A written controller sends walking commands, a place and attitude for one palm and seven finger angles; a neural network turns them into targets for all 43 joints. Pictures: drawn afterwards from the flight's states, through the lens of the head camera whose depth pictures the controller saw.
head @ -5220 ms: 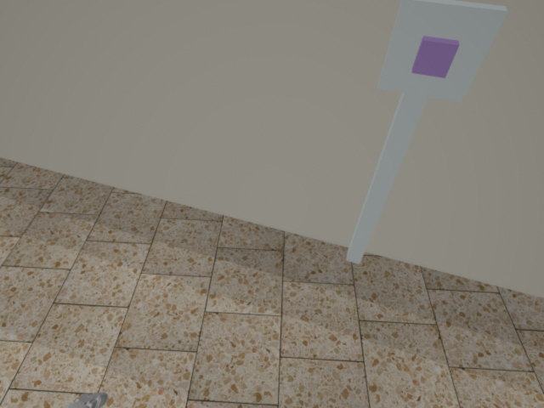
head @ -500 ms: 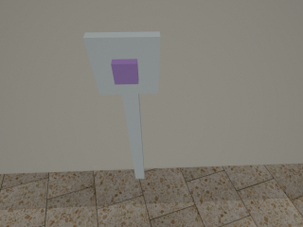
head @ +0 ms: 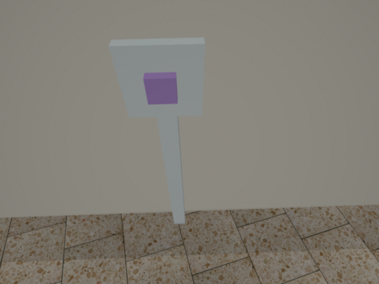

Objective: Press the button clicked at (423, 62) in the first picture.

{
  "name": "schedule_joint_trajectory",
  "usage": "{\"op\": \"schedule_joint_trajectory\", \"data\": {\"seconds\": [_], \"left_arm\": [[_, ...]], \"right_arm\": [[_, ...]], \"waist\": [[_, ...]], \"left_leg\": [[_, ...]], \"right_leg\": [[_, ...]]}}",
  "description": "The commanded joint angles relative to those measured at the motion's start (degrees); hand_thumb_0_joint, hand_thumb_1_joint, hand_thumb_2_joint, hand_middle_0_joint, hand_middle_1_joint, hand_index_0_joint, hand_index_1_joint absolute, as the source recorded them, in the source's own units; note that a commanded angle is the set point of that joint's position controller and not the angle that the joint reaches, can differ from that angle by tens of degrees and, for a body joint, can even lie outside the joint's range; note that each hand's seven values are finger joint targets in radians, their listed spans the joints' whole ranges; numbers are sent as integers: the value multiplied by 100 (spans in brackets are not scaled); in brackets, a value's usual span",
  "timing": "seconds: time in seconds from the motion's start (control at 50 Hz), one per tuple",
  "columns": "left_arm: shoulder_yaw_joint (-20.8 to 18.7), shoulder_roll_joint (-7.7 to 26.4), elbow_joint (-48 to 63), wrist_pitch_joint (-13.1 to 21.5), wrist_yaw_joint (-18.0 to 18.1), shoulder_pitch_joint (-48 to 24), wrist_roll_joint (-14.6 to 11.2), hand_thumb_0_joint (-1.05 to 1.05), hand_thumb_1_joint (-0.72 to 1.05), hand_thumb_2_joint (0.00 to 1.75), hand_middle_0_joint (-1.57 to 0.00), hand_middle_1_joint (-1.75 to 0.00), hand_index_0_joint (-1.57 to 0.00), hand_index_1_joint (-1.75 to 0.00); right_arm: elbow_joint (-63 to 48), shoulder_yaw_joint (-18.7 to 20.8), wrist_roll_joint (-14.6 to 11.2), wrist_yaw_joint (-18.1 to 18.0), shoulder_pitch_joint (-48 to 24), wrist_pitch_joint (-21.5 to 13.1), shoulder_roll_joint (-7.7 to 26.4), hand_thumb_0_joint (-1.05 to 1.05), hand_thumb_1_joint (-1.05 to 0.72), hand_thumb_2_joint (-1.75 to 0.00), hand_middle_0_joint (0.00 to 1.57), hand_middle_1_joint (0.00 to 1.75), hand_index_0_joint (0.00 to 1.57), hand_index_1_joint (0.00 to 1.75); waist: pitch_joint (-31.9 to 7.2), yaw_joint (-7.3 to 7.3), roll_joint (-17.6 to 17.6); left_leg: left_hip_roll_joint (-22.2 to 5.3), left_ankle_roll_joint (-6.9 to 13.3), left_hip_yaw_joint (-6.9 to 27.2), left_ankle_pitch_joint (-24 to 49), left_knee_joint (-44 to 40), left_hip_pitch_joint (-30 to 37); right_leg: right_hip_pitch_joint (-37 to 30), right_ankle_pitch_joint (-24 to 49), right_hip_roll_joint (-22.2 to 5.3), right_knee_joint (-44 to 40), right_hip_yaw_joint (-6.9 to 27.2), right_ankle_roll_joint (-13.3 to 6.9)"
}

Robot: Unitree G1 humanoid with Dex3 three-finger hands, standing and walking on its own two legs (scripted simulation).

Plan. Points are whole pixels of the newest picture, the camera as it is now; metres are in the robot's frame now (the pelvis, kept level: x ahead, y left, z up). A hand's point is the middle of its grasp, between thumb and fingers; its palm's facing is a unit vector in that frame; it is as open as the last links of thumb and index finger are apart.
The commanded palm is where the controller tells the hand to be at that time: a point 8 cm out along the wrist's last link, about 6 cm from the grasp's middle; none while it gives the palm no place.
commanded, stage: look again from close up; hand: left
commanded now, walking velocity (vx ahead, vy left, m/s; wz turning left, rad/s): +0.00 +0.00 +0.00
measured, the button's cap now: (161, 87) +0.51 +0.10 +0.15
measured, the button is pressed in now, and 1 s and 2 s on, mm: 0 0 0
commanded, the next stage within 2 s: shuffle to correct the standing spot in 0.12 s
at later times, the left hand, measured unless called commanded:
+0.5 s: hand out of the picture +0.00 +0.14 -0.18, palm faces +0.05 -0.98 -0.19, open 7.4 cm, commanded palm none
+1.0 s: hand out of the picture +0.07 +0.08 -0.17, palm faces +0.12 -0.98 -0.19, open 7.3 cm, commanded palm none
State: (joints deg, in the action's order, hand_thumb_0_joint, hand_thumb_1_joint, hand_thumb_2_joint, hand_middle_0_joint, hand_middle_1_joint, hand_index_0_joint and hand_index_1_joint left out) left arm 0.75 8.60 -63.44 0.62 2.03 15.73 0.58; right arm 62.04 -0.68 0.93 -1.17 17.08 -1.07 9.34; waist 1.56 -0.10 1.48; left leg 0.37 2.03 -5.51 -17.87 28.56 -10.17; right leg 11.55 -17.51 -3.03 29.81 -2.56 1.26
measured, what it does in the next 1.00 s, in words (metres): steps to the right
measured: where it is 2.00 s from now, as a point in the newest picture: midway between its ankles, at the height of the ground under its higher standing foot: outside the picture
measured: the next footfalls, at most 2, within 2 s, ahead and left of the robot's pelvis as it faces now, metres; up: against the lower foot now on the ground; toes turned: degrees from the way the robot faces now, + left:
right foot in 1.06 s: +0.12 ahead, -0.27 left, +0.00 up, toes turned +0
left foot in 1.34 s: +0.10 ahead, -0.06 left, +0.00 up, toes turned +9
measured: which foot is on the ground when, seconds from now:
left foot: down 0.00-1.00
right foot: down 0.00-0.76, up 0.78-1.00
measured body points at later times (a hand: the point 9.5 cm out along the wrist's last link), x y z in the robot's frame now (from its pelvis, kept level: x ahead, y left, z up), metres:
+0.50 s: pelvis +0.02 -0.03 +0.00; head +0.04 -0.04 +0.45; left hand +0.00 +0.19 -0.16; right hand +0.02 -0.25 -0.17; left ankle -0.03 +0.09 -0.74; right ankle -0.02 -0.13 -0.74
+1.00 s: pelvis +0.05 -0.11 +0.00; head +0.10 -0.10 +0.45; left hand +0.06 +0.13 -0.16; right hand +0.08 -0.35 -0.15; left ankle +0.00 +0.05 -0.74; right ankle +0.05 -0.25 -0.70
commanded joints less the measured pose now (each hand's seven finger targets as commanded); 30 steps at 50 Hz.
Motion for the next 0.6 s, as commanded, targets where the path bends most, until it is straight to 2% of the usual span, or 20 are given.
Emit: {"op": "schedule_joint_trajectory", "data": {"seconds": [0.0, 0.12, 0.2, 0.28, 0.32, 0.38, 0.44, 0.48, 0.52, 0.56, 0.58], "left_arm": [[-91, 589, 149, 73, 11, 335, 5, 0, 90, 90, -20, -30, -20, -30], [-100, 608, 111, 80, 9, 340, 9, 0, 90, 90, -20, -30, -20, -30], [-107, 604, 86, 83, 6, 335, 9, 0, 90, 90, -20, -30, -20, -30], [-126, 523, 34, 30, -17, 434, 31, 0, 90, 90, -20, -30, -20, -30], [-152, 506, 52, -5, -38, 451, 51, 0, 90, 90, -20, -30, -20, -30], [-185, 476, 135, -47, -72, 492, 84, 0, 90, 90, -20, -30, -20, -30], [-243, 470, 199, -65, -98, 600, 101, 0, 90, 90, -20, -30, -20, -30], [-271, 468, 196, -65, -103, 772, 97, 0, 90, 90, -20, -30, -20, -30], [-322, 571, 185, -62, -101, 903, 97, 0, 90, 90, -20, -30, -20, -30], [-369, 691, 136, -79, -83, 1144, 109, 0, 90, 90, -20, -30, -20, -30], [-380, 673, 144, -94, -78, 1177, 113, 0, 90, 90, -20, -30, -20, -30]], "right_arm": [[-139, 59, -5, -40, 273, -118, 513, 0, -90, -90, 20, 30, 20, 30], [-35, 64, -11, -55, 214, -116, 512, 0, -90, -90, 20, 30, 20, 30], [23, 66, -14, -63, 183, -112, 486, 0, -90, -90, 20, 30, 20, 30], [66, 95, 14, -68, 192, -77, 480, 0, -90, -90, 20, 30, 20, 30], [62, 144, 30, -82, 221, -58, 537, 0, -90, -90, 20, 30, 20, 30], [49, 218, 47, -117, 285, -23, 645, 0, -90, -90, 20, 30, 20, 30], [1, 285, 63, -149, 319, 4, 666, 0, -90, -90, 20, 30, 20, 30], [-27, 301, 70, -167, 297, 11, 604, 0, -90, -90, 20, 30, 20, 30], [-53, 280, 63, -181, 305, 9, 467, 0, -90, -90, 20, 30, 20, 30], [-117, 247, 46, -191, 182, 38, 240, 0, -90, -90, 20, 30, 20, 30], [-171, 241, 31, -202, 24, 52, 197, 0, -90, -90, 20, 30, 20, 30]], "waist": [[245, -27, -119], [189, -23, -221], [146, -27, -155], [205, -4, -169], [232, 13, -3], [299, 19, 185], [265, 18, 161], [169, -28, -42], [45, -37, -499], [85, -117, -1245], [217, -174, -1275]], "left_leg": [[-654, 72, 677, 1194, -784, -246], [-660, 45, 598, 1394, -748, -70], [-655, 28, 582, 1396, -747, -29], [-748, 92, 700, 979, -758, -102], [-854, 155, 834, 930, -793, -144], [-1048, 288, 1074, 1050, -787, -174], [-1078, 331, 1102, 1266, -544, -337], [-977, 263, 887, 1336, -229, -477], [-712, 109, 452, 1170, 278, -733], [-350, -52, -15, 192, 1055, -1189], [-300, -68, -19, -739, 1491, -1468]], "right_leg": [[20, 901, -290, -452, 311, -280], [-17, 1214, -329, -516, 344, -275], [-54, 1303, -347, -568, 370, -291], [21, 679, -257, -465, 131, -262], [121, 501, -182, -296, -9, -254], [327, 295, -107, -62, -188, -253], [278, 342, -106, -24, -198, -289], [54, 668, -179, -139, -83, -363], [-295, 1231, -396, -329, 188, -492], [-585, 2187, -788, -663, 635, -763], [-618, 2818, -964, -765, 799, -1015]]}}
